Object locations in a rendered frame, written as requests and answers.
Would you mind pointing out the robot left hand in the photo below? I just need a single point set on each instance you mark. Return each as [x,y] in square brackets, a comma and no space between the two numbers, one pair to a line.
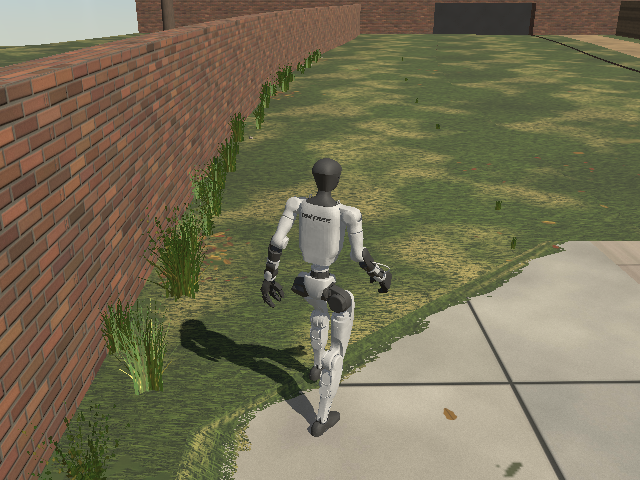
[271,287]

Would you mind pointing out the robot right foot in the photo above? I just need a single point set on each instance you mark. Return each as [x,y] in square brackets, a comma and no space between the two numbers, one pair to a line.
[318,428]

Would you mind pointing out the robot left forearm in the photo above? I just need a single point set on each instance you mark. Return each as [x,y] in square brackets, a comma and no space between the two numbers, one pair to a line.
[272,263]

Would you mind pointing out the robot right forearm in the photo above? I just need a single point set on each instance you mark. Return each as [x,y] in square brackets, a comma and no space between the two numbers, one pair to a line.
[372,269]

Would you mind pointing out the left robot upper arm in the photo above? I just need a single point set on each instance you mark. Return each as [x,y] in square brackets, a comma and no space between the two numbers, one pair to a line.
[280,240]

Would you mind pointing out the right robot shin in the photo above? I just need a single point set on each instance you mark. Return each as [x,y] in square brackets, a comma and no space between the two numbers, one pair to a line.
[329,383]

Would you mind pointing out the robot right hand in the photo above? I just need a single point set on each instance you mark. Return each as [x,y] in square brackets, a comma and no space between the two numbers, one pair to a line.
[385,284]

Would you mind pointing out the right robot upper arm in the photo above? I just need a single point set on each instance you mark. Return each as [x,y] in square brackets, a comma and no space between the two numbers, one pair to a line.
[352,218]

